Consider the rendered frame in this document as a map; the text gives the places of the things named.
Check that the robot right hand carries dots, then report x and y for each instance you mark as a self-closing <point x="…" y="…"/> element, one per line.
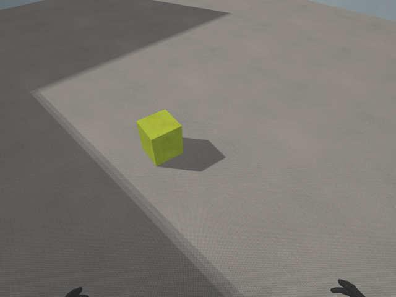
<point x="348" y="289"/>

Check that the carton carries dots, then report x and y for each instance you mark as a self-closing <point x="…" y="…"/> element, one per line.
<point x="161" y="136"/>

